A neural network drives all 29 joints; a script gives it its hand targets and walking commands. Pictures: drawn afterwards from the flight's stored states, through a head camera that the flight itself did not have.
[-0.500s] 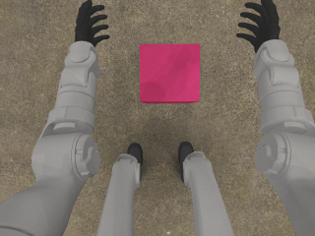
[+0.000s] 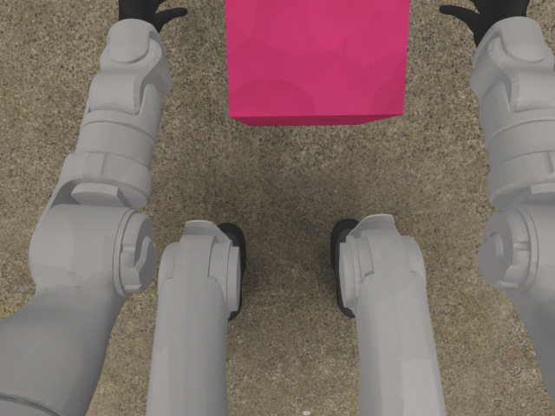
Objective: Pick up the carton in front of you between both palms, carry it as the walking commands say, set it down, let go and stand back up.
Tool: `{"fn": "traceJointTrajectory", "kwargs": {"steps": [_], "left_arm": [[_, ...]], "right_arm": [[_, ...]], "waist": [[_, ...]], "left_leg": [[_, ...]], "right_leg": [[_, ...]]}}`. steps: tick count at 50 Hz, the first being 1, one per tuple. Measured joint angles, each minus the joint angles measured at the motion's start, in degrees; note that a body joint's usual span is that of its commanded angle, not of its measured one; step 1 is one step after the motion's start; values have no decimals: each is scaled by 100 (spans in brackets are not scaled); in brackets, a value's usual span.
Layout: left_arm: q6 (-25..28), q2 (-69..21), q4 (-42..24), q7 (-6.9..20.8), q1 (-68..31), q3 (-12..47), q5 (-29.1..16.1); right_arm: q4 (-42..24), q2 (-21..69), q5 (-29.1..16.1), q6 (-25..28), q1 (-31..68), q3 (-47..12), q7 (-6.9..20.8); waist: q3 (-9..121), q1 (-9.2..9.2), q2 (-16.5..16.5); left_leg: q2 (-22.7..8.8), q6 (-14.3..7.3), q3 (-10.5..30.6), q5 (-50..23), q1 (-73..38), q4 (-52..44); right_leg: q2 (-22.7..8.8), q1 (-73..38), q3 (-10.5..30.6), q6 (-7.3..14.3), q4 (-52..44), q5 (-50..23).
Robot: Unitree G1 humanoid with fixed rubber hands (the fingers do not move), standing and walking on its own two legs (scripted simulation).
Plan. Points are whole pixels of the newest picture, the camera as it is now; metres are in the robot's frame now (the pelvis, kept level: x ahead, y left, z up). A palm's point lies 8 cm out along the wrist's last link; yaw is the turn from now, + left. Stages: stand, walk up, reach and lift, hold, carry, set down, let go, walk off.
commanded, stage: reach and lift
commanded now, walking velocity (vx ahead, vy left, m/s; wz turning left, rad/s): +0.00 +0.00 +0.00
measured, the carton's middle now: (308, 53) +0.54 -0.05 -0.30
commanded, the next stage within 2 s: none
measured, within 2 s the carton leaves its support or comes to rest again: leaves its support in 1.10 s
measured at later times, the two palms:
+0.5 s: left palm (172, 37) +0.55 +0.14 -0.24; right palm (444, 29) +0.54 -0.22 -0.24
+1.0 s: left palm (193, 37) +0.55 +0.11 -0.23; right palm (427, 29) +0.54 -0.19 -0.23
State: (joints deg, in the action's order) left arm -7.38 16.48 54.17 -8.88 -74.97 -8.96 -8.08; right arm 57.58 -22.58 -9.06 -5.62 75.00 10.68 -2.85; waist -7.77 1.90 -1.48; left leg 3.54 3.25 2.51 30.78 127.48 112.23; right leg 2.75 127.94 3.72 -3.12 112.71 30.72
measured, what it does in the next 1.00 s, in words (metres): lowers itself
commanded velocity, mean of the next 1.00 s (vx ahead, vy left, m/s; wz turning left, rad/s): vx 0.00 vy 0.00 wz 0.00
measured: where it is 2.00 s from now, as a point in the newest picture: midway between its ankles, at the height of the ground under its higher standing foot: (288, 285)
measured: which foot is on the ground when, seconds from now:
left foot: down 0.00-1.00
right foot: down 0.00-1.00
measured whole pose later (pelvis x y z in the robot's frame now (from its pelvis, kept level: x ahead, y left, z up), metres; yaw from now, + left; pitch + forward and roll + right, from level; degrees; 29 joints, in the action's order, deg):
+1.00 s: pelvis -0.01 +0.00 -0.06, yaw +0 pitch +36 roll +1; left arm -7.7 12.2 60.8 -8.3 -85.0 -15.5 -1.9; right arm 65.8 -18.9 -4.8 -7.5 87.2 10.0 -3.4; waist -21.7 2.4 -1.7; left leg 4.4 4.2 2.9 33.2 129.1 125.9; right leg 1.3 129.6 2.4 -1.9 126.5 33.3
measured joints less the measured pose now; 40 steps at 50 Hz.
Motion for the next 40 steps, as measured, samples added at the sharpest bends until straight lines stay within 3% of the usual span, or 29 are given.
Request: {"fn": "traceJointTrajectory", "kwargs": {"steps": [10,22,37,40], "left_arm": [[256,216,1010,111,-965,133,-186],[469,235,846,57,-815,465,-480],[476,-28,1018,32,-976,500,-420],[455,-184,1053,-93,-1142,414,-300]], "right_arm": [[921,-117,-104,190,959,-274,-73],[941,-131,-426,393,994,-679,-182],[1040,87,-413,369,1106,-787,-148],[1119,162,-333,346,1284,-718,-286]], "waist": [[-1105,16,23],[-1349,-7,50],[-1308,-2,23],[-1431,8,27]], "left_leg": [[54,100,20,1,240,825],[0,117,16,346,196,1359],[-12,65,-10,173,213,1195],[2,68,-6,144,162,1166]], "right_leg": [[-69,259,-65,67,864,15],[-163,234,-138,173,1416,363],[-158,235,-119,130,1221,179],[-157,179,-117,124,1191,153]]}}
